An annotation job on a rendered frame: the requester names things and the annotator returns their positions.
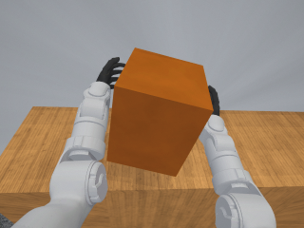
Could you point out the left robot hand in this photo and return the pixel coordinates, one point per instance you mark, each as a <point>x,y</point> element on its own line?
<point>108,71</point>

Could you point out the robot right upper arm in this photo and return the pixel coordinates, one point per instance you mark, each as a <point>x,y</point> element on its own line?
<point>238,210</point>

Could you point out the right robot hand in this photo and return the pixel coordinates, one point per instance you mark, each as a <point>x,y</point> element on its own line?
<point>215,100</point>

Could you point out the left robot forearm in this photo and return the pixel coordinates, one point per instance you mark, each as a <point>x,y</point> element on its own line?
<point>87,141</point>

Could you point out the pedestal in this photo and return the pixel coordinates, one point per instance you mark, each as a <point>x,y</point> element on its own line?
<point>270,145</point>

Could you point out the carton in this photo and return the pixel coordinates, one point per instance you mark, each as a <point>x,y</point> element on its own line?
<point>160,106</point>

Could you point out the right robot forearm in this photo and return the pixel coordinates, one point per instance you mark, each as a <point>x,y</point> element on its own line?
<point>228,173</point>

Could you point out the robot left upper arm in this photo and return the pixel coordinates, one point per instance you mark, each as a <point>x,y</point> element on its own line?
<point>76,186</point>

